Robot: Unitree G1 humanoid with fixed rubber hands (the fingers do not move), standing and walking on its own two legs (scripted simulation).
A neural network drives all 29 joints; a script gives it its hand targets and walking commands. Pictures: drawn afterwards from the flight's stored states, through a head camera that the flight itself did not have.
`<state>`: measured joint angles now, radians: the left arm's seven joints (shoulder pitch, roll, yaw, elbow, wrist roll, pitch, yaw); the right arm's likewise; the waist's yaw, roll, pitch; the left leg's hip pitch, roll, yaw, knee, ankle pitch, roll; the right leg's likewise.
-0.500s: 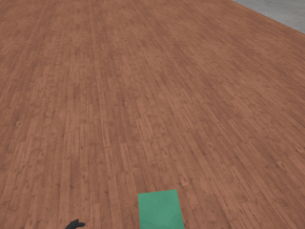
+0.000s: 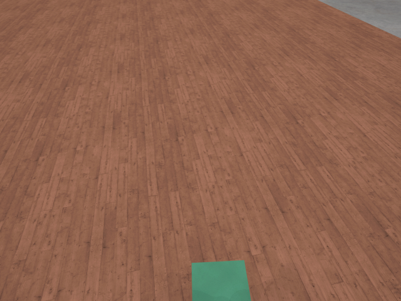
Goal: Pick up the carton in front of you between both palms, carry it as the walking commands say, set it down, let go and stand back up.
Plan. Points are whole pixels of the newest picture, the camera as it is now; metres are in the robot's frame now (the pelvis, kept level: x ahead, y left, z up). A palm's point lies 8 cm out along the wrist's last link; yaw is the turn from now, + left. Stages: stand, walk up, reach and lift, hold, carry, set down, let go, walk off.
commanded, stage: stand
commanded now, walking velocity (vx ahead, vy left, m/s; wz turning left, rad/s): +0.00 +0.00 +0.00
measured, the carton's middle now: (219, 299) +0.32 -0.03 -0.63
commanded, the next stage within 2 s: none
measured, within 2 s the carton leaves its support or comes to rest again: neither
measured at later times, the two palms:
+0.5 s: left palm out of the picture -0.05 +0.24 -0.13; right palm out of the picture -0.01 -0.24 -0.12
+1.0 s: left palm out of the picture -0.10 +0.21 -0.14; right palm out of the picture -0.06 -0.23 -0.13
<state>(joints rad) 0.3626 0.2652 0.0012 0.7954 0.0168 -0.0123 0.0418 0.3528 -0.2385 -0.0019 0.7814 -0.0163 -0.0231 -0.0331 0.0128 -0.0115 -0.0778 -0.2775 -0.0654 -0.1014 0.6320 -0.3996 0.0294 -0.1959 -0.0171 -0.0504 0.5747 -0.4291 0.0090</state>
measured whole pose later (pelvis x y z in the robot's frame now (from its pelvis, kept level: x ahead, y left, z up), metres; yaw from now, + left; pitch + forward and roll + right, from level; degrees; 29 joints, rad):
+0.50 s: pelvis -0.01 +0.00 +0.01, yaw +2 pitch +0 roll -1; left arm 0.39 0.22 -0.02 1.00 0.02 0.01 0.04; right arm 0.37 -0.20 0.02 0.96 -0.01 0.00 -0.04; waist 0.01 -0.01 -0.02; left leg -0.22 -0.07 -0.12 0.57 -0.35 0.03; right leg -0.12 -0.02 -0.08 0.50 -0.38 0.01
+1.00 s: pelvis -0.03 -0.01 +0.01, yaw +2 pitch -1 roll +0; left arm 0.39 0.16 -0.03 1.12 0.02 0.01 0.05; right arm 0.37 -0.14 0.03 1.10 -0.01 0.00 -0.05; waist 0.00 -0.01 0.00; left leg -0.21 -0.05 -0.13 0.53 -0.30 0.01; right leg -0.12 -0.01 -0.09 0.48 -0.34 -0.01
